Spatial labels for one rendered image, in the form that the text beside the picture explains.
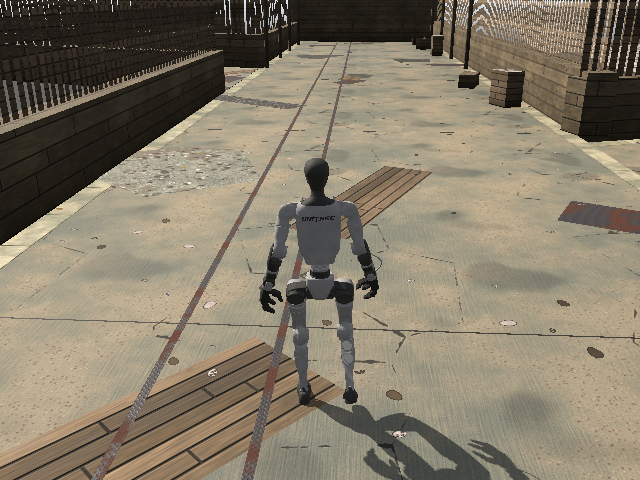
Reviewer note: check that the robot right hand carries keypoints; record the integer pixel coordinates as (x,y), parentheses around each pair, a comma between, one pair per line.
(367,284)

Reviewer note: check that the right robot thigh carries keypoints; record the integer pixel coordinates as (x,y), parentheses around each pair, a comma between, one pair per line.
(344,297)

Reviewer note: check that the right robot upper arm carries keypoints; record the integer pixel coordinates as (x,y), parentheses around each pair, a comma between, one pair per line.
(350,211)

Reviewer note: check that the robot left foot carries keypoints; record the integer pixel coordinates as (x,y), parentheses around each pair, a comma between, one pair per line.
(304,397)

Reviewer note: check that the robot right forearm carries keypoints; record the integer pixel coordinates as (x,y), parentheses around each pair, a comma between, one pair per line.
(367,264)

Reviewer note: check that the robot left hand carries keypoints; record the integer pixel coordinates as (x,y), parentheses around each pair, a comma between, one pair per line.
(265,299)

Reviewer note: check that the left robot upper arm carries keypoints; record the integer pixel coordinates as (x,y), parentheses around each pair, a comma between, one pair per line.
(286,212)

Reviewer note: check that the robot left forearm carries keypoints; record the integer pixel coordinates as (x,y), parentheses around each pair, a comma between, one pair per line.
(271,271)

